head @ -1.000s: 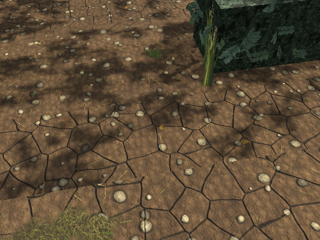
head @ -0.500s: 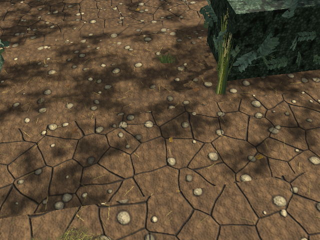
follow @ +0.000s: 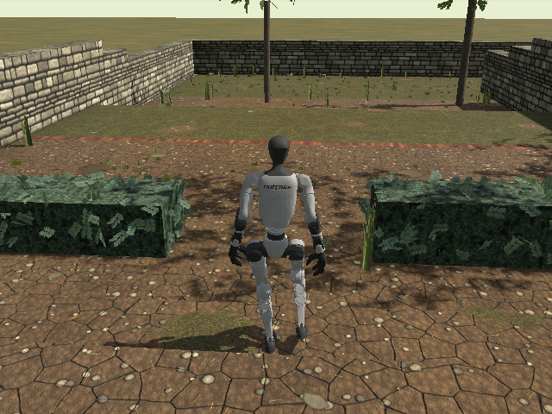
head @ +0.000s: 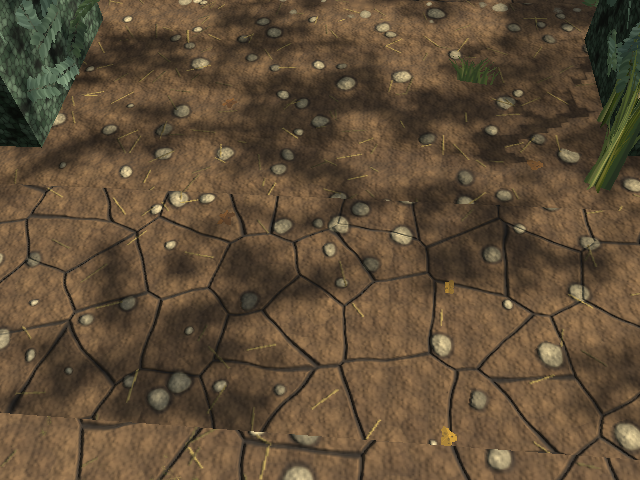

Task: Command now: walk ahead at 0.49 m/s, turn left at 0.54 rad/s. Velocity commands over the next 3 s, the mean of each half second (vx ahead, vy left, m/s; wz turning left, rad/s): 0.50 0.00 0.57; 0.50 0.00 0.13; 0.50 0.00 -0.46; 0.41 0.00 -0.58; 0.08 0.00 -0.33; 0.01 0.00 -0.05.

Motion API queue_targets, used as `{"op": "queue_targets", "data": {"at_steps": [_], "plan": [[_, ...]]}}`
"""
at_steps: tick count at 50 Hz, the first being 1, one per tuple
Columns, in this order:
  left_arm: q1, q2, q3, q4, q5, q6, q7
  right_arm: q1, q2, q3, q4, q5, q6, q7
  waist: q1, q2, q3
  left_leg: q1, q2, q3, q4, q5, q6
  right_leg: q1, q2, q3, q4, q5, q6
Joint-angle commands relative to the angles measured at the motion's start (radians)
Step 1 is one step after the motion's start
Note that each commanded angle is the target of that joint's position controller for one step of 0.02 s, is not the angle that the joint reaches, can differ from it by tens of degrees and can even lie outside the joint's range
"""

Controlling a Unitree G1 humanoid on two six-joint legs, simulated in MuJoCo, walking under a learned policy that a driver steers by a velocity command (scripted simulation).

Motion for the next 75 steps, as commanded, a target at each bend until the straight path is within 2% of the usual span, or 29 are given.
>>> {"op": "queue_targets", "data": {"at_steps": [1, 6, 8, 11, 12, 13, 14, 16, 18, 23, 31, 37, 38, 39, 40, 41, 43, 46, 50, 59, 63, 65, 66, 67, 68, 69, 71, 73, 75], "plan": [[0.045, 0.054, 0.009, -0.084, -0.004, 0.011, -0.011, -0.024, -0.165, -0.030, -0.082, 0.008, -0.035, 0.000, 0.060, 0.001, -0.093, -0.209, 0.317, -0.267, -0.212, 0.603, 0.165, 0.214, 0.002, -0.052, -0.346, 0.221, 0.025], [-0.164, 0.113, 0.023, -0.150, -0.016, 0.005, -0.015, 0.078, -0.153, -0.030, -0.092, 0.026, -0.008, 0.013, -0.050, 0.042, -0.099, -0.003, 0.271, -0.313, -0.155, 0.464, 0.076, 0.169, 0.063, -0.058, -0.573, 0.396, -0.007], [-0.219, 0.118, 0.024, -0.185, -0.020, -0.002, -0.021, 0.129, -0.164, -0.034, -0.089, 0.008, 0.011, 0.005, -0.069, 0.049, -0.073, 0.103, 0.298, -0.373, -0.115, 0.412, 0.065, 0.133, 0.075, -0.039, -0.654, 0.309, -0.014], [-0.014, 0.150, 0.039, -0.138, -0.020, -0.021, -0.021, 0.081, -0.200, -0.041, -0.117, 0.001, 0.010, -0.009, 0.048, 0.042, -0.105, 0.045, 0.251, -0.376, 0.076, 0.466, 0.023, 0.423, 0.127, -0.030, -0.781, 0.198, -0.042], [0.157, 0.230, 0.061, -0.116, -0.003, -0.033, -0.010, 0.056, -0.171, -0.034, -0.155, 0.015, -0.005, -0.003, 0.130, -0.078, -0.225, -0.052, 0.176, -0.285, 0.345, 0.364, -0.015, 0.649, -0.032, 0.147, -0.839, 0.123, -0.091], [0.214, 0.317, 0.081, -0.133, -0.004, -0.021, 0.003, 0.164, -0.075, -0.018, -0.184, 0.040, -0.015, -0.001, 0.087, -0.273, -0.390, -0.296, 0.041, -0.137, 0.665, -0.273, -0.055, 0.909, -0.312, 0.538, -0.925, 0.010, -0.194], [0.185, 0.288, 0.084, -0.130, -0.023, 0.001, 0.004, 0.156, -0.160, -0.031, -0.178, 0.014, -0.008, -0.002, 0.073, -0.228, -0.364, -0.439, 0.082, -0.125, 0.792, -0.355, -0.052, 0.855, -0.336, 0.706, -0.980, -0.124, -0.247], [0.069, 0.157, 0.056, -0.158, -0.011, 0.011, -0.004, 0.048, -0.150, -0.033, -0.189, 0.005, 0.004, 0.011, 0.048, -0.031, -0.132, -0.454, 0.168, -0.131, 0.805, -0.176, -0.066, 0.624, -0.245, 0.424, -1.011, -0.024, -0.207], [0.044, 0.129, 0.049, -0.154, -0.014, 0.001, -0.007, 0.058, -0.122, -0.032, -0.191, -0.007, 0.030, 0.022, 0.001, -0.093, -0.081, -0.377, 0.223, -0.128, 0.722, -0.124, -0.087, 0.499, -0.172, 0.224, -1.049, 0.203, -0.163], [0.108, 0.153, 0.062, -0.127, -0.032, -0.040, -0.018, -0.028, -0.101, -0.029, -0.235, -0.002, 0.070, 0.041, -0.021, -0.080, -0.101, -0.398, 0.250, -0.117, 0.621, 0.032, -0.108, 0.510, -0.158, 0.022, -1.102, 0.502, -0.174], [0.217, 0.179, 0.065, -0.065, -0.024, -0.020, -0.018, -0.218, -0.073, 0.000, -0.283, -0.013, 0.061, 0.055, 0.029, -0.108, -0.076, -0.304, 0.219, -0.036, 0.304, 0.147, -0.111, 0.536, -0.133, -0.137, -1.102, 0.533, -0.189], [0.210, 0.220, 0.078, -0.040, -0.024, 0.000, -0.016, -0.084, -0.115, -0.020, -0.222, -0.029, 0.039, 0.044, -0.054, -0.108, -0.128, -0.016, 0.163, 0.036, 0.188, -0.052, -0.033, 0.586, -0.153, -0.190, -0.795, 0.894, -0.166], [0.199, 0.224, 0.079, -0.036, -0.033, 0.007, -0.015, 0.063, -0.117, -0.028, -0.163, -0.038, 0.024, 0.042, -0.117, -0.072, -0.187, 0.169, 0.123, 0.058, 0.080, 0.006, -0.017, 0.524, -0.116, -0.216, -0.584, 0.879, -0.147], [0.212, 0.198, 0.076, -0.055, -0.035, 0.008, -0.015, 0.195, -0.205, -0.053, -0.121, -0.051, 0.008, 0.034, -0.162, 0.090, -0.238, 0.376, 0.267, -0.134, -0.008, 0.059, 0.038, 0.317, -0.040, -0.236, -0.250, 0.555, -0.110], [0.316, 0.091, 0.056, -0.076, -0.035, 0.009, -0.032, 0.202, -0.286, -0.064, -0.119, -0.024, 0.000, 0.026, -0.074, 0.314, -0.291, 0.555, 0.508, -0.547, -0.100, 0.136, 0.168, -0.034, 0.135, -0.169, 0.056, -0.217, -0.064], [0.187, 0.171, 0.073, -0.094, -0.028, 0.007, -0.023, 0.189, -0.260, -0.062, -0.119, 0.020, -0.007, 0.024, -0.116, 0.166, -0.200, 0.442, 0.502, -0.531, -0.156, 0.176, 0.163, -0.123, 0.105, -0.027, 0.040, -0.167, -0.084], [0.172, 0.171, 0.079, -0.075, -0.052, 0.013, -0.029, 0.020, -0.165, -0.036, -0.142, -0.001, -0.016, 0.030, -0.023, 0.081, -0.077, 0.220, 0.470, -0.340, -0.198, 0.251, 0.102, -0.011, 0.040, 0.017, -0.094, -0.052, -0.086], [0.194, 0.153, 0.085, -0.054, -0.011, 0.072, -0.036, 0.000, -0.128, -0.017, -0.136, -0.026, -0.045, 0.017, 0.002, 0.088, -0.059, 0.120, 0.431, -0.206, -0.250, 0.227, 0.079, 0.079, 0.035, -0.005, -0.143, 0.096, -0.078], [0.004, 0.124, 0.089, -0.117, -0.018, 0.072, -0.059, -0.001, -0.129, -0.010, -0.095, -0.002, -0.100, 0.000, 0.017, 0.077, -0.002, 0.064, 0.354, -0.059, -0.245, 0.070, -0.011, 0.037, 0.065, 0.006, -0.476, 0.506, -0.072], [-0.257, 0.116, 0.072, -0.167, -0.015, 0.056, -0.076, 0.224, -0.108, 0.013, -0.035, -0.050, -0.098, -0.026, -0.116, 0.015, 0.078, 0.188, 0.402, -0.028, 0.089, -0.048, -0.011, -0.121, 0.096, -0.048, -0.684, 0.820, -0.097], [-0.286, 0.075, 0.043, -0.166, -0.006, 0.036, -0.088, 0.259, -0.104, 0.024, -0.023, -0.031, -0.067, -0.041, -0.135, -0.038, 0.114, 0.141, 0.381, 0.018, 0.230, 0.041, -0.031, 0.078, 0.087, -0.136, -0.904, 0.834, -0.087], [-0.075, 0.112, 0.055, -0.091, 0.021, 0.039, -0.072, 0.265, -0.133, 0.020, -0.008, -0.015, -0.050, -0.041, -0.044, -0.034, -0.003, 0.155, 0.350, 0.054, 0.513, 0.358, -0.032, 0.324, 0.136, -0.201, -0.917, 0.755, -0.120], [0.166, 0.141, 0.077, -0.007, 0.008, 0.047, -0.065, 0.226, -0.155, 0.007, -0.010, -0.011, -0.040, -0.035, 0.079, 0.004, -0.145, 0.104, 0.334, 0.077, 0.781, 0.464, -0.037, 0.588, 0.126, -0.158, -0.928, 0.743, -0.160], [0.301, 0.210, 0.101, 0.042, 0.022, 0.041, -0.062, 0.182, -0.141, 0.003, -0.017, 0.008, -0.038, -0.023, 0.168, -0.093, -0.160, -0.113, 0.232, 0.158, 1.224, 0.059, -0.067, 0.779, 0.074, -0.138, -0.952, 0.884, -0.239], [0.381, 0.310, 0.124, 0.056, -0.005, 0.037, -0.066, 0.239, -0.072, 0.007, -0.059, 0.039, -0.036, -0.021, 0.121, -0.242, -0.334, -0.607, 0.179, 0.073, 1.620, -0.631, -0.106, 1.276, -0.205, 0.140, -0.516, 1.439, -0.394], [0.402, 0.299, 0.120, 0.006, -0.039, 0.038, -0.066, 0.143, -0.130, 0.012, -0.133, 0.034, -0.042, -0.023, 0.191, -0.028, -0.495, -0.727, 0.247, -0.050, 1.507, -0.481, -0.104, 1.323, -0.293, 0.327, -0.615, 1.221, -0.459], [0.221, 0.275, 0.105, -0.019, -0.025, 0.048, -0.006, 0.034, -0.116, 0.024, -0.193, -0.006, -0.068, -0.012, 0.086, 0.005, -0.344, -0.800, 0.281, -0.096, 1.190, -0.165, -0.120, 1.017, -0.297, 0.487, -0.928, 0.298, -0.429], [0.044, 0.198, 0.072, -0.066, -0.037, 0.026, 0.006, -0.018, -0.159, 0.001, -0.193, -0.036, -0.036, 0.001, -0.029, 0.119, -0.102, -0.531, 0.327, -0.106, 0.843, -0.115, -0.190, 0.486, -0.207, 0.390, -1.055, 0.430, -0.393], [0.006, 0.232, 0.078, -0.069, -0.030, 0.001, -0.003, -0.027, -0.092, 0.017, -0.206, -0.034, -0.006, 0.005, -0.070, 0.058, -0.066, -0.255, 0.314, -0.072, 0.580, -0.065, -0.220, 0.222, -0.094, 0.244, -1.063, 0.662, -0.366]]}}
